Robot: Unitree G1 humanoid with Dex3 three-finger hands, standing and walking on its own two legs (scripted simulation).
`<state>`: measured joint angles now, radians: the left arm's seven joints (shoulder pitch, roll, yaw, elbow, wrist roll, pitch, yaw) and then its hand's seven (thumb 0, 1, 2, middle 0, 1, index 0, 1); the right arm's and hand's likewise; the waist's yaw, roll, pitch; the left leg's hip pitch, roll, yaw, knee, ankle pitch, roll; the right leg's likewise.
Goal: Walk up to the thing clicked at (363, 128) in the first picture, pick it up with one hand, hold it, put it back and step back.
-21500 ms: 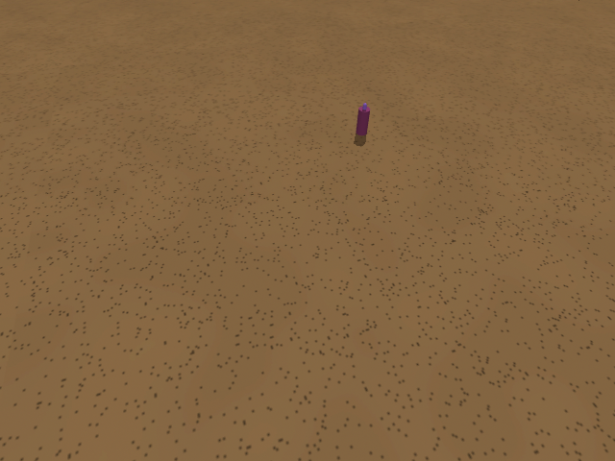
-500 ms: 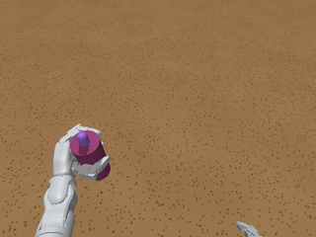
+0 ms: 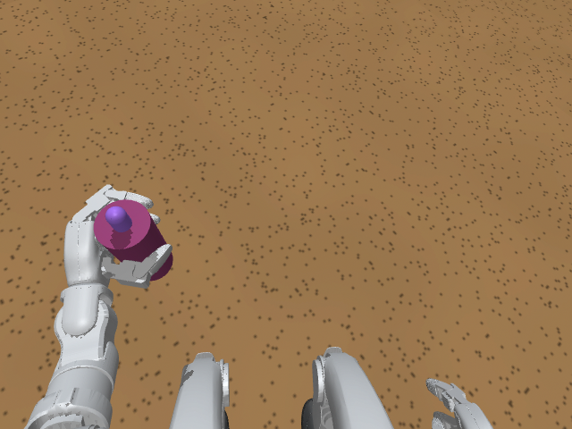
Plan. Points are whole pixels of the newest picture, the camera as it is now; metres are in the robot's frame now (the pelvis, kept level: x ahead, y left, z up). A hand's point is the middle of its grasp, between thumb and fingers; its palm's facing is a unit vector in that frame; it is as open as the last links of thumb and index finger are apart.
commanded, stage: crouch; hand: left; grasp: from the side
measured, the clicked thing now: (136, 240) +0.39 +0.20 -0.03
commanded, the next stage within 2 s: lower in 1.30 s
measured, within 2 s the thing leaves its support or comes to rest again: neither
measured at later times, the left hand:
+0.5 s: hand (159, 281) +0.40 +0.21 -0.25, palm faces +0.14 -0.99 -0.02, open 9.0 cm
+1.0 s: hand (167, 285) +0.42 +0.22 -0.35, palm faces +0.13 -0.99 -0.02, open 8.9 cm
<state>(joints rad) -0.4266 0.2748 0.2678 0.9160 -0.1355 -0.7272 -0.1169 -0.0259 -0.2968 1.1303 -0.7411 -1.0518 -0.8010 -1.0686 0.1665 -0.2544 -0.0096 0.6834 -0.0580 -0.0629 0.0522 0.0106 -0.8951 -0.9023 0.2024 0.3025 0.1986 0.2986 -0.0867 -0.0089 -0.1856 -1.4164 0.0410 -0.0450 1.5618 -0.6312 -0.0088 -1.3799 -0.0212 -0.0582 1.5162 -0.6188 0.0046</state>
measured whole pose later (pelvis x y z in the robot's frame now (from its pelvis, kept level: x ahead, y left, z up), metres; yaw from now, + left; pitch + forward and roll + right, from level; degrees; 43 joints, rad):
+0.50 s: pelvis -0.06 +0.00 -0.19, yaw -3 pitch +32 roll -5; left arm -0.69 0.44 0.47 1.16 -0.07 -0.79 -0.16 -0.03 -0.30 1.14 -0.75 -1.04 -0.81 -1.06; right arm 0.11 -0.26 0.05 0.72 -0.12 -0.03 0.09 0.01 -0.92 -0.91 0.20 0.30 0.20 0.30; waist -0.16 -0.04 -0.11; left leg -2.08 0.03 -0.09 2.18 -0.67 -0.01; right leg -2.04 -0.02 -0.07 2.12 -0.65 0.00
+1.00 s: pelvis -0.06 +0.00 -0.26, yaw -6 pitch +28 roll -8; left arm -0.71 0.55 0.54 1.17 -0.05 -0.77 -0.16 -0.03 -0.30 1.14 -0.75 -1.03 -0.81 -1.05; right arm 0.08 -0.29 0.15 0.71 -0.17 0.01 0.11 0.01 -0.92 -0.91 0.21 0.30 0.20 0.30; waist -0.21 -0.07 0.01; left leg -2.26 0.03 -0.15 2.43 -0.68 0.00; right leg -2.18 -0.01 -0.11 2.33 -0.65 0.01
